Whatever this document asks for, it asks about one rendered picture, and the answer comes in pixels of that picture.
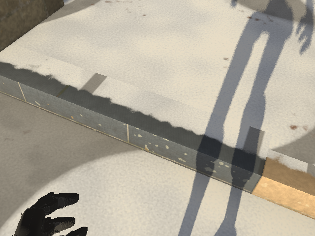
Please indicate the left robot hand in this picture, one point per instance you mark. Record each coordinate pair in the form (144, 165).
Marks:
(34, 223)

